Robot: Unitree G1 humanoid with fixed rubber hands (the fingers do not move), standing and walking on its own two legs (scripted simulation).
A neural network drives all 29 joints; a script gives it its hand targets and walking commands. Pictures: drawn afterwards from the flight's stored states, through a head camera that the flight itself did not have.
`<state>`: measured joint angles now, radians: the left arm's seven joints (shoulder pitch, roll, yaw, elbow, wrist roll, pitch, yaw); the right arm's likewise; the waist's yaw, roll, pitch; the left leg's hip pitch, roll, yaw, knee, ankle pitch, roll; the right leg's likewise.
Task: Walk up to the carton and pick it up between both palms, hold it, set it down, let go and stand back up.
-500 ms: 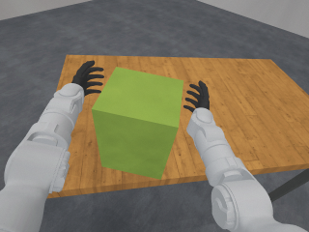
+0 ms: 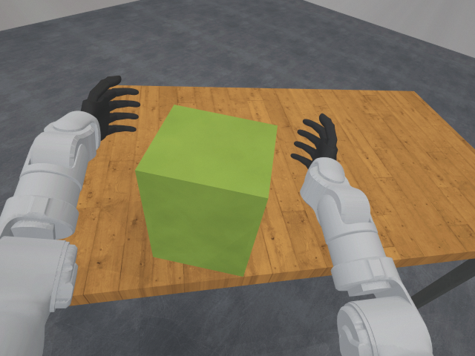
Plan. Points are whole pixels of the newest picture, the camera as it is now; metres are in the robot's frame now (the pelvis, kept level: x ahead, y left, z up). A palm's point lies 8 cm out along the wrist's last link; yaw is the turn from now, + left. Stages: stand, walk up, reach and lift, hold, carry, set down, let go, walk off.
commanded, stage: set down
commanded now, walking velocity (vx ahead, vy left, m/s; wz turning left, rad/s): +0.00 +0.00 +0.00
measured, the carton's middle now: (210, 196) +0.42 +0.00 +0.03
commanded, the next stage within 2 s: none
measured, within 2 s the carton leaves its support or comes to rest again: neither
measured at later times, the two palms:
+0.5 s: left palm (71, 188) +0.39 +0.22 +0.10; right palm (318, 213) +0.31 -0.16 +0.10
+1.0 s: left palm (59, 264) +0.29 +0.24 +0.04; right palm (316, 270) +0.24 -0.15 +0.04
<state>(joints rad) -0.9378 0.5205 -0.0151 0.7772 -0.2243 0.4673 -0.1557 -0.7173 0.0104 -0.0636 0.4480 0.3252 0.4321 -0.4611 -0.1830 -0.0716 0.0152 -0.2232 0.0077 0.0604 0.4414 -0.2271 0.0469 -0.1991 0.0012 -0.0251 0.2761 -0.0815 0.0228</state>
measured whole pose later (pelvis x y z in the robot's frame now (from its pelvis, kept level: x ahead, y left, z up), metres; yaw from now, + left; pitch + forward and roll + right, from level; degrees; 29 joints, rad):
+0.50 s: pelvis +0.01 +0.01 +0.00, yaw -1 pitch -2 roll -3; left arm -0.46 0.51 0.03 0.23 -0.26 0.54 -0.17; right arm -0.26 0.00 -0.02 0.02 0.30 0.47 -0.44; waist -0.09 -0.06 0.09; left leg -0.18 0.01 0.07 0.47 -0.26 0.06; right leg -0.16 0.00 -0.01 0.30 -0.10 0.03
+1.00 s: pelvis +0.02 +0.00 +0.00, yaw -1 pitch -3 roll -3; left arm -0.02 0.47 0.01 0.06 -0.28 0.27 -0.19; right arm 0.21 0.06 0.09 -0.17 0.18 0.26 -0.42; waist 0.00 -0.03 0.13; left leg -0.14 0.02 0.07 0.47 -0.28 0.05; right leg -0.12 0.01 -0.02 0.31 -0.14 0.02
